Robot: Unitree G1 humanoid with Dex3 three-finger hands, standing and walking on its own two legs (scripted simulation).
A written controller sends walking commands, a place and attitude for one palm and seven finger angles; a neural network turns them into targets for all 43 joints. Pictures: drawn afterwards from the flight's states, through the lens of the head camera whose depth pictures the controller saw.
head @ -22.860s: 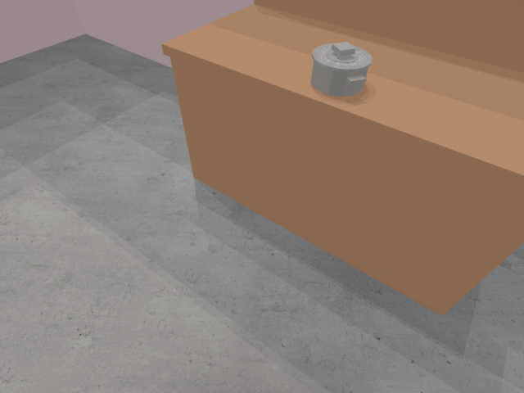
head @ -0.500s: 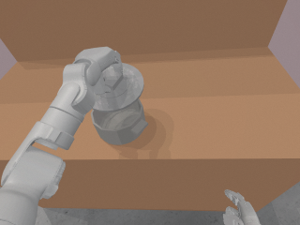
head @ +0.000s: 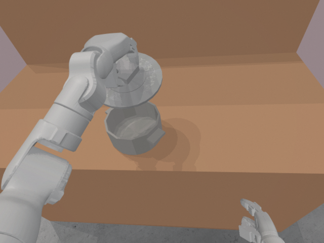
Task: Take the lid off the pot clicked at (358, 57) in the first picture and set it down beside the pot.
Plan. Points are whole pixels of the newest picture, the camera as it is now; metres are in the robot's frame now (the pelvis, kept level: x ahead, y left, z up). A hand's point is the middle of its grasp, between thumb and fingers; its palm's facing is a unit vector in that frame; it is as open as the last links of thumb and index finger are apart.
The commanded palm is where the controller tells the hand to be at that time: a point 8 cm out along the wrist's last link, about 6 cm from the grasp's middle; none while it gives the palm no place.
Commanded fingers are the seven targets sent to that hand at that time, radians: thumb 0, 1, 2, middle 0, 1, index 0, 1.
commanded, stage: lift the lid straight up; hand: left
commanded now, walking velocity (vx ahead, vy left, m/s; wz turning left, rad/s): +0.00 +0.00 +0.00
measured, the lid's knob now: (124, 71) +0.46 +0.11 +0.21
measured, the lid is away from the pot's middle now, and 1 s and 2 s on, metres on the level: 0.02 0.09 0.21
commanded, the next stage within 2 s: move the lid sideways beside the pot in 0.12 s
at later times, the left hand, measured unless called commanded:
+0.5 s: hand (102, 67) +0.44 +0.16 +0.23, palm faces -0.15 -0.07 -0.99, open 8.8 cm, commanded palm +0.41 +0.18 +0.30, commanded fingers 0.00 0.44 1.12 -0.93 -1.04 -0.82 -0.98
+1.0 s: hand (74, 73) +0.43 +0.22 +0.23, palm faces -0.19 -0.05 -0.98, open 8.8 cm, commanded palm +0.41 +0.24 +0.30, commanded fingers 0.00 0.44 1.12 -0.93 -1.04 -0.82 -0.98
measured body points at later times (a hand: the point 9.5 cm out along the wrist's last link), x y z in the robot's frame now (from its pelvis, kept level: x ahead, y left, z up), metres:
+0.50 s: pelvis +0.01 +0.00 +0.00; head +0.02 -0.04 +0.45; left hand +0.44 +0.16 +0.29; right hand +0.18 -0.25 -0.11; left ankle +0.00 +0.10 -0.75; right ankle +0.02 -0.13 -0.75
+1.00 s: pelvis +0.00 +0.01 +0.00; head +0.02 -0.02 +0.45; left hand +0.43 +0.22 +0.28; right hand +0.17 -0.24 -0.11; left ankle +0.00 +0.10 -0.75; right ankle +0.02 -0.13 -0.75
